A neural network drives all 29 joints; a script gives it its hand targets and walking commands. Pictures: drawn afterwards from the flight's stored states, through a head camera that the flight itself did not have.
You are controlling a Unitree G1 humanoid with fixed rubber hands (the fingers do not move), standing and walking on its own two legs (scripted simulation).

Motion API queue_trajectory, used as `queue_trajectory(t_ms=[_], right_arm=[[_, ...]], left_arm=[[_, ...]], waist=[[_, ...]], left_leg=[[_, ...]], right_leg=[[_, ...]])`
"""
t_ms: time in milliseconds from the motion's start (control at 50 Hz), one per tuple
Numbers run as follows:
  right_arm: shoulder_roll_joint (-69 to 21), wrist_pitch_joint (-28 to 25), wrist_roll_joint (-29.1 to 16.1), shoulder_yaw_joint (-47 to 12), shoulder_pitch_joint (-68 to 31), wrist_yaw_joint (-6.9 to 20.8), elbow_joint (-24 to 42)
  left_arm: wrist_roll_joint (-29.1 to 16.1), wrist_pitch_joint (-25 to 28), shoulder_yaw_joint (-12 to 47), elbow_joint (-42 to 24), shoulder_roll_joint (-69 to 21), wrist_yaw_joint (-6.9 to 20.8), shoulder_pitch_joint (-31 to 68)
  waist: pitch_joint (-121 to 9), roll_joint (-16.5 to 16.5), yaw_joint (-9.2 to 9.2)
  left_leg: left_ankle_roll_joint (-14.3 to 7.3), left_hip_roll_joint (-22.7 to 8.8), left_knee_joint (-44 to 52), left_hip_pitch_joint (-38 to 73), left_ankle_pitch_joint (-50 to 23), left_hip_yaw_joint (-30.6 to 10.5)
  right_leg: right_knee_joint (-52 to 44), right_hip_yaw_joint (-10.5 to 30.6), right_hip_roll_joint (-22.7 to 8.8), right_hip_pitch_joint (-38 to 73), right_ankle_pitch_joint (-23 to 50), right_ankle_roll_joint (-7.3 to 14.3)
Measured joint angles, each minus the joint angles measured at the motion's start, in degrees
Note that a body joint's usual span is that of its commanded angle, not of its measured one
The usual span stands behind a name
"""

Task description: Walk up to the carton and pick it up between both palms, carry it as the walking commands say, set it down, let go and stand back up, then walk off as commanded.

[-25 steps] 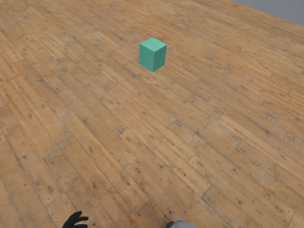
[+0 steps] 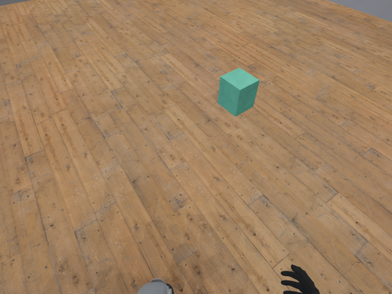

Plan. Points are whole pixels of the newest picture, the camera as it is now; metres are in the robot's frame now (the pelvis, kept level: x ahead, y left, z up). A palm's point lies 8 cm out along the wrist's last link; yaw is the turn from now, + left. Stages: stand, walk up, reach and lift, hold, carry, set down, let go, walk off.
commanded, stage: walk up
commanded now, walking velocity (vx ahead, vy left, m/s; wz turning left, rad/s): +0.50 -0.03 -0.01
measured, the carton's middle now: (237, 92) +1.62 -0.16 -0.65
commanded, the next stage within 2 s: none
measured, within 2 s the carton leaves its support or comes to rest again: neither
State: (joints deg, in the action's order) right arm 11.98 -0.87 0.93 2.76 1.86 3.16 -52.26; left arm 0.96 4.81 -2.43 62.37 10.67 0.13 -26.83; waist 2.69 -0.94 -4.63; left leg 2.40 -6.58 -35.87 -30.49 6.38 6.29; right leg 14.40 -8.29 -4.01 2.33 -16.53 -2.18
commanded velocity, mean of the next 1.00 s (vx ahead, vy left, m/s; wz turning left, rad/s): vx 0.50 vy -0.06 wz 0.00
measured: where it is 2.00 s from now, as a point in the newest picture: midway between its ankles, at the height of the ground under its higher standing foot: (221, 164)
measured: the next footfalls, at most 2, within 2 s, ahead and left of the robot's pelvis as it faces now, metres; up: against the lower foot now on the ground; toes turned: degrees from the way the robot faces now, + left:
left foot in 0.08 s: +0.19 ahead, +0.14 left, +0.00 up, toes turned +9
right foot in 0.62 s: +0.46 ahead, -0.17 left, +0.00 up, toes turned -9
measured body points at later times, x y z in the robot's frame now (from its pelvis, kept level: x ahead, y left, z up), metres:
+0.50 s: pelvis +0.24 +0.00 +0.00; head +0.27 +0.03 +0.45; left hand +0.40 +0.22 -0.14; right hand +0.14 -0.23 -0.12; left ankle +0.15 +0.14 -0.74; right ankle +0.39 -0.17 -0.70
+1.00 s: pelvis +0.49 -0.05 +0.01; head +0.52 -0.06 +0.45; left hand +0.40 +0.19 -0.13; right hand +0.65 -0.28 -0.13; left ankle +0.62 +0.11 -0.69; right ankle +0.42 -0.16 -0.74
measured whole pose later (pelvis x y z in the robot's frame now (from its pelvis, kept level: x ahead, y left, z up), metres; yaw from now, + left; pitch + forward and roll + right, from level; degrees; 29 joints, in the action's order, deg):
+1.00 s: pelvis +0.49 -0.05 +0.01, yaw -1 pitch +0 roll +1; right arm 12.9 -0.4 1.1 3.6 4.3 3.2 -52.5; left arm 1.5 5.3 -2.5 62.0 10.4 0.1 -26.4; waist 2.5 -1.7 -4.7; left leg 3.1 -6.7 -40.8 -32.4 4.7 4.5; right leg 15.5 -7.6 -3.9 -1.0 -14.5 -1.1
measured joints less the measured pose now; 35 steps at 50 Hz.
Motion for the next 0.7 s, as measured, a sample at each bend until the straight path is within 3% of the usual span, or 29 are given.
queue_trajectory(t_ms=[60, 80, 120, 160, 220, 320, 420, 560, 600, 620, 660, 700], right_arm=[[-0.4, -1.4, 0.5, -0.5, -1.1, -0.6, 0.5], [-0.3, -2.2, 0.9, -0.4, -1.2, -1.0, 0.4], [-0.4, -3.0, 1.2, -0.4, 0.0, -1.9, -0.3], [-0.1, -3.1, 1.0, -0.4, 3.5, -2.6, -1.9], [0.3, -3.1, 0.5, 0.1, 10.0, -3.0, -4.7], [0.2, -3.7, -0.1, 0.3, 19.5, -3.1, -7.1], [-1.2, -3.7, 0.0, 0.2, 24.9, -3.3, -7.8], [-1.5, -3.2, 0.4, 0.7, 26.7, -3.7, -8.5], [-0.9, -3.1, 0.7, 0.5, 27.1, -3.6, -9.0], [-0.7, -2.9, 1.0, 0.3, 27.1, -3.5, -9.2], [-0.1, -2.6, 0.7, 0.1, 24.1, -3.3, -8.9], [0.4, -2.7, 0.7, 0.5, 20.3, -3.3, -7.8]], left_arm=[[-0.7, -0.5, 0.0, 0.9, 0.6, -0.2, -0.9], [-0.8, -0.7, 0.0, 1.2, 0.8, -0.2, -0.9], [-0.7, -1.3, -0.4, 1.2, 1.5, -0.2, 1.4], [-0.3, -1.5, -1.0, 0.4, 2.5, 0.0, 4.1], [0.3, -2.1, -1.6, -1.7, 3.6, 0.9, 8.3], [1.3, -4.1, -1.3, -4.7, 3.9, 2.4, 14.4], [1.2, -4.9, -0.6, -6.6, 3.2, 3.7, 19.3], [0.7, -4.2, 0.0, -9.5, 1.3, 4.4, 25.0], [1.0, -2.9, 0.2, -10.1, 1.3, 3.7, 25.8], [1.4, -1.9, -0.1, -10.0, 1.4, 3.1, 26.0], [1.6, -0.6, -0.8, -9.1, 1.2, 2.1, 24.9], [1.4, -0.3, -0.7, -7.5, 1.2, 1.5, 21.5]], waist=[[-0.8, 1.0, -0.3], [-1.0, 1.4, -0.03], [-0.4, 2.6, 0.81], [-0.5, 3.2, 1.67], [-0.4, 3.7, 3.52], [-0.2, 3.3, 6.12], [0.4, 3.1, 8.52], [0.4, 1.7, 10.6], [-0.3, 1.2, 10.32], [-0.5, 1.0, 9.76], [0.3, -0.2, 8.2], [0.4, -0.8, 7.29]], left_leg=[[-0.8, 0.7, 5.3, 5.1, 2.9, 2.1], [-1.9, 1.1, 5.5, 6.1, 2.1, 2.4], [-4.0, 1.4, 1.2, 5.6, 4.1, 2.7], [-4.4, 1.2, 1.8, 8.0, 6.0, 2.8], [-3.7, 1.4, 6.8, 13.3, 5.9, 2.5], [-3.2, 1.2, 12.7, 20.4, 6.6, 1.8], [-1.6, 0.8, 17.5, 26.8, 7.8, 1.8], [2.3, -0.9, 21.0, 33.8, 11.8, 2.3], [2.7, -1.8, 15.6, 32.6, 16.0, 2.2], [1.5, -2.7, 8.3, 29.8, 19.3, 1.6], [-0.8, -2.4, -11.7, 21.4, 22.3, -3.5], [-2.1, -0.7, -25.7, 13.7, 19.2, -5.9]], right_leg=[[4.0, 0.2, -0.6, 1.0, -5.0, -1.4], [9.7, 0.7, -1.3, -0.8, -7.9, -1.0], [29.7, 5.1, -0.8, -9.0, -10.7, 0.7], [45.4, 7.4, 0.7, -17.0, -7.9, 2.1], [52.0, 7.2, 0.1, -25.2, -0.4, 2.1], [46.6, 6.7, -1.8, -33.5, 7.6, 0.4], [33.2, 5.5, -2.6, -35.6, 13.8, -0.4], [17.5, 2.3, -1.2, -31.3, 11.2, 0.3], [14.2, 0.4, -0.9, -28.3, 9.2, 1.7], [14.5, 0.0, -0.8, -27.7, 9.7, 2.7], [19.6, -0.2, 0.3, -28.8, 7.4, 3.9], [18.8, -0.3, 0.7, -26.1, 5.4, 4.1]])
